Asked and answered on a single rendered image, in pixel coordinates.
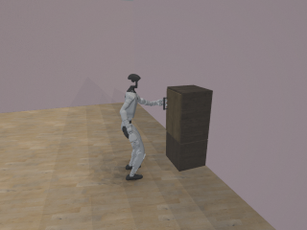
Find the robot left upper arm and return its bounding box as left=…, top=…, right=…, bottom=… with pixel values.
left=137, top=95, right=146, bottom=104

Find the left robot hand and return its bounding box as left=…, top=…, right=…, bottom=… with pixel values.
left=156, top=99, right=168, bottom=106

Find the robot left forearm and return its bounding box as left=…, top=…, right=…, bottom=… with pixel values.
left=144, top=100, right=157, bottom=106

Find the robot torso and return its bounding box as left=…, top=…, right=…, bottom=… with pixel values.
left=121, top=90, right=138, bottom=132

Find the robot right forearm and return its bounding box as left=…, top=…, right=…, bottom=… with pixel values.
left=121, top=110, right=133, bottom=134

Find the cupboard door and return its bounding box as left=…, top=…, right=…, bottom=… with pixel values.
left=166, top=88, right=182, bottom=142

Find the robot right upper arm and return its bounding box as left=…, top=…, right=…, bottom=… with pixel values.
left=119, top=93, right=135, bottom=115

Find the right robot hand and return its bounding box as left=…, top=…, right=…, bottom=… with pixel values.
left=129, top=133, right=140, bottom=149

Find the right robot shin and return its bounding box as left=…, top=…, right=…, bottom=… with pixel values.
left=130, top=151, right=146, bottom=177

